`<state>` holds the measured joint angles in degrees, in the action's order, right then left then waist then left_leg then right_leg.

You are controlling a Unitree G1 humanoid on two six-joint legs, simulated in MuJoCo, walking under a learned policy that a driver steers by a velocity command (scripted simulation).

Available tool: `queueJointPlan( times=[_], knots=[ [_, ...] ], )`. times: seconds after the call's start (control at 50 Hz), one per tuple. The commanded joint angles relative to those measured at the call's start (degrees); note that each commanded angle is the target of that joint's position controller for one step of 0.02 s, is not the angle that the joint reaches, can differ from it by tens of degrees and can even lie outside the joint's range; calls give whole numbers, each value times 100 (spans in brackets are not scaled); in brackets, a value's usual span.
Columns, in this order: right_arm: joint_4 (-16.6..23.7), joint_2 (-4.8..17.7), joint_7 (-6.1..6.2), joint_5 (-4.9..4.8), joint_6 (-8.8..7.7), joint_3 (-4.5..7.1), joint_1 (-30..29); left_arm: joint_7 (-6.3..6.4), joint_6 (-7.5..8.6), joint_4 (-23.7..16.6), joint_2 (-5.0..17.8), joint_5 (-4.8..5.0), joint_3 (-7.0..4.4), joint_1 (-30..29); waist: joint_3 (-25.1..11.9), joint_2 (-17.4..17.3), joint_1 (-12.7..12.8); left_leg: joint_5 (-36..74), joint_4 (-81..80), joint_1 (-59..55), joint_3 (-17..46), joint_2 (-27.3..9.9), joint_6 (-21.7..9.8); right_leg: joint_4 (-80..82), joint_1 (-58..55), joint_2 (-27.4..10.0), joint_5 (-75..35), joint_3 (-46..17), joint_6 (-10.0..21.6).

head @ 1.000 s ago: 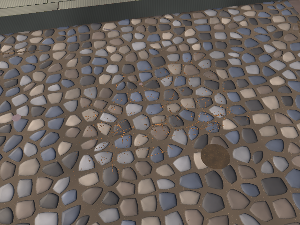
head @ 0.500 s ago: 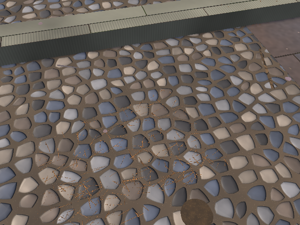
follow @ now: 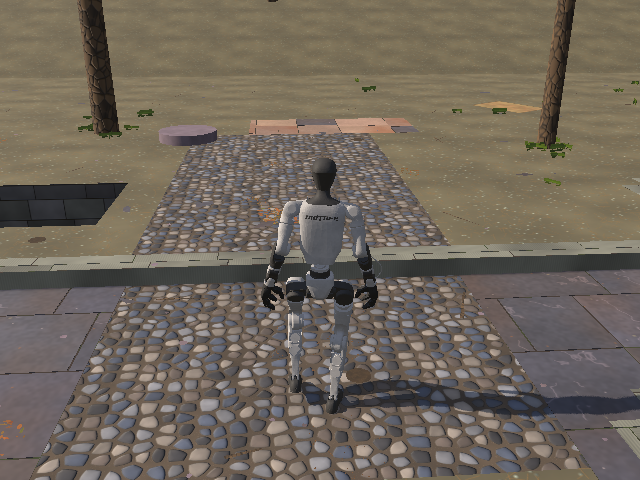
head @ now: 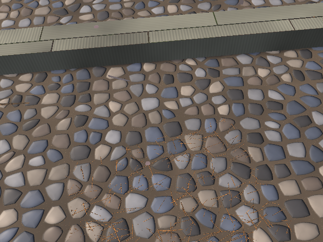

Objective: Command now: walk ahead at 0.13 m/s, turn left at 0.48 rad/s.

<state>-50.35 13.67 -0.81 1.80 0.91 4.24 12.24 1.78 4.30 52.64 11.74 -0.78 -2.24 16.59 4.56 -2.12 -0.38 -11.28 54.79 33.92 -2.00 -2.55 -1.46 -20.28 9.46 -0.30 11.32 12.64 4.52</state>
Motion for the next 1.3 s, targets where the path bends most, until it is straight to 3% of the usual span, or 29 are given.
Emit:
queueJointPlan(
  times=[0.02,0.14,0.16,0.18,0.2,0.22,0.24,0.26,0.28,0.3,0.32,0.34,0.38,0.48,0.54,0.6,0.62,0.64,0.66,0.68,0.7,0.76,0.78,0.8,0.86,0.94,1.3],
  knots=[
    [307,-31,-76,11,40,-69,226,44,14,-336,722,6,-136,-81,-538,855,-93,431,-740,-716,-202,-13,-31,268,10,-1473,-3775,-212,591],
    [674,197,-96,23,49,-13,-109,27,-234,-331,1004,-38,-284,107,-528,851,111,-687,-1614,-1000,-378,123,-301,-558,-451,-1920,-3221,-309,542],
    [702,201,-83,15,12,0,-33,37,-288,-332,1023,-39,-302,118,-567,774,71,-698,-1949,-1200,-394,176,-372,-905,-454,-1923,-3078,-276,441],
    [675,232,-57,28,-61,21,222,40,-348,-312,1050,-45,-324,177,-731,471,-103,-145,-2565,-1738,-305,219,-469,-1580,-292,-1779,-2809,-121,212],
    [639,751,16,78,-151,159,595,21,-379,-398,979,-49,-315,395,-1097,-491,-214,1457,-3082,-2586,782,-438,-739,-2920,351,-1305,-1597,129,-164],
    [736,1543,71,-9,-125,364,682,-19,-427,-814,506,12,-196,243,-1215,-1654,-180,3945,-3335,-3371,3080,-2041,-1896,-4418,2160,-15,2619,116,-592],
    [593,1448,81,-199,-66,394,1154,1,-540,-834,655,-72,-202,-120,-1534,-663,-478,3661,-3427,-3343,3052,-2074,-2260,-5060,2272,-39,2900,-1030,-635],
    [610,1225,120,-177,-7,328,853,-5,-568,-891,637,-6,-206,-284,-1081,-429,-325,3017,-3483,-2977,2582,-1807,-2146,-5203,2471,-146,2451,-1203,-647],
    [671,947,164,-143,57,238,417,1,-531,-884,613,24,-202,-414,-619,-203,-152,2352,-3662,-2525,2165,-1415,-1816,-4893,2508,-247,1918,-1313,-627],
    [777,730,200,-161,85,165,19,13,-508,-864,689,-33,-231,-407,-486,-237,6,2030,-3739,-2361,1848,-1109,-1530,-4569,2438,-306,1532,-1338,-606],
    [857,547,209,-147,81,103,-204,1,-529,-781,739,-118,-247,-208,-589,-323,115,2243,-3725,-2255,1590,-905,-1415,-4477,2192,-256,1301,-1284,-595],
    [872,525,187,-118,51,79,-207,-16,-572,-716,701,-138,-248,-54,-774,-241,153,2511,-3685,-2250,1447,-839,-1382,-4469,1994,-162,1214,-1242,-585],
    [812,639,141,-91,-35,92,-55,-34,-636,-697,561,-72,-211,53,-954,-131,156,2533,-3689,-2306,1361,-798,-1343,-4095,1772,-122,1206,-1241,-592],
    [723,724,129,-24,-10,69,49,-16,-722,-801,521,-35,-150,-280,-778,-495,-69,511,-4007,-2143,1584,-765,-1244,-2878,1393,-92,1222,-1247,-545],
    [672,773,102,9,28,57,-4,1,-689,-786,537,8,-139,-248,-681,-536,-111,-53,-4026,-1952,1756,-780,-1195,-2211,946,40,1324,-1167,-445],
    [598,746,129,-64,64,17,-143,38,-599,-609,414,26,-101,204,-628,-366,115,-87,-3808,-1689,1829,-727,-953,-768,91,151,705,-1023,-261],
    [543,659,151,-95,63,-15,-65,52,-540,-572,429,-4,-87,299,-560,-194,163,-263,-3709,-1424,1790,-614,-695,0,-321,37,267,-1217,-166],
    [553,372,152,-117,34,-104,52,74,-458,-618,660,-110,-91,267,-574,408,39,-544,-3279,-1192,1529,-306,-372,621,-505,-757,519,-2165,-25],
    [589,195,139,-196,-1,-136,97,55,-418,-730,1047,-85,-143,-153,-354,1120,-240,-631,-2980,-1152,745,503,-145,907,49,-1561,333,-3087,321],
    [475,351,135,-101,12,-119,-73,7,-376,-759,803,-78,-86,-535,-220,1147,-181,-767,-2636,-1893,603,448,-95,939,880,-1678,444,-3024,471],
    [401,333,101,-90,13,-119,-40,-14,-327,-784,610,-56,-16,-750,-231,1049,-277,-379,-2692,-2304,645,399,-105,902,1046,-1382,524,-2706,342],
    [259,410,88,-34,-49,-133,-36,13,-275,-625,708,-14,-30,-556,-297,1019,-219,572,-3234,-2523,746,211,-60,576,619,-846,109,-2137,-9],
    [202,457,116,-40,-91,-140,-101,0,-266,-548,658,11,-24,-247,-393,826,-37,695,-3317,-2673,872,86,-31,539,614,-762,48,-2142,-46],
    [79,448,126,-96,-107,-136,53,-3,-280,-469,651,29,-27,-134,-398,674,-48,622,-3334,-2552,901,51,-18,583,469,-683,245,-2078,-62],
    [-181,361,155,-116,-108,-168,129,10,-330,-334,586,14,-19,-140,-194,384,-35,546,-3499,-2316,961,20,-15,522,279,-624,391,-1984,-64],
    [-459,350,191,-116,-129,-189,167,-6,-331,-138,572,12,-26,-76,-224,157,19,635,-3637,-2301,1042,-44,-32,405,78,-548,165,-1879,-57],
    [-1318,216,278,-136,-116,-308,391,34,-325,730,341,19,123,221,-150,233,-3,790,-3662,-2499,1032,-138,-106,367,25,-475,-162,-1776,-100]
  ],
)
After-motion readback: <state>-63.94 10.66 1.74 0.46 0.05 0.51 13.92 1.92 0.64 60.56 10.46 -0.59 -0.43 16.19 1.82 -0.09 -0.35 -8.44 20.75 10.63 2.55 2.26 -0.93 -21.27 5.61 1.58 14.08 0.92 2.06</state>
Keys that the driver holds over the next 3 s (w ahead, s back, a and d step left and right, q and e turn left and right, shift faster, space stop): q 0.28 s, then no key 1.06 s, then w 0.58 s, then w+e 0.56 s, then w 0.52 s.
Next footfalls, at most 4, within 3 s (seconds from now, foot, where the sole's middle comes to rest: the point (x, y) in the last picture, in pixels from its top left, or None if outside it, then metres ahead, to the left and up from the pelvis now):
0.20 left None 0.12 0.12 -0.78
0.64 right None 0.10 -0.09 -0.78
2.14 right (155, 222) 0.53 0.09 -0.78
2.70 left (120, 157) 0.85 0.26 -0.78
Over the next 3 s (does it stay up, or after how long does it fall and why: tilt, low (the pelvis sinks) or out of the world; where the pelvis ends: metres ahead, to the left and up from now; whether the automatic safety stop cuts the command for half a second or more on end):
stays up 0.84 0.18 0.00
